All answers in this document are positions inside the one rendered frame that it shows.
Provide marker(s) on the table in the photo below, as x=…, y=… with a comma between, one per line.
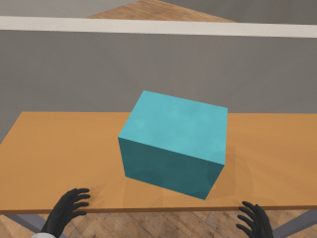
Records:
x=270, y=160

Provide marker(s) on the robot left hand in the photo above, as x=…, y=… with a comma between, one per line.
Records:
x=62, y=212

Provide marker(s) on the robot right hand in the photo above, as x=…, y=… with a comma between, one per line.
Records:
x=260, y=227

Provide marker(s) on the carton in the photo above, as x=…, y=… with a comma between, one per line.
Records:
x=174, y=143

